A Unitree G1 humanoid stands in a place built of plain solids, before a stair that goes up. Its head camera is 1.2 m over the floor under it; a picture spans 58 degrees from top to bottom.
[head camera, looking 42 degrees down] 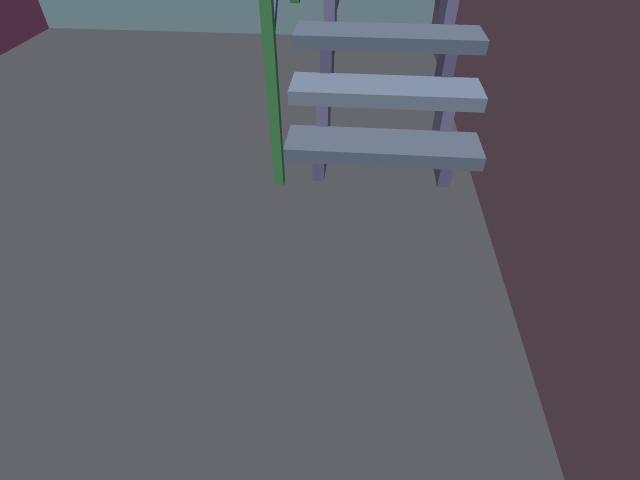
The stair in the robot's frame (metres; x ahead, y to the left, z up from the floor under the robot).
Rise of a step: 0.19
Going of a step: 0.21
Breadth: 0.91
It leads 5 degrees to the right of straight ahead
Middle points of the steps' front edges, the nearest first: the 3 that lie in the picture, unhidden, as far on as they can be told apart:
1.70 -0.28 0.19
1.91 -0.30 0.37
2.11 -0.32 0.56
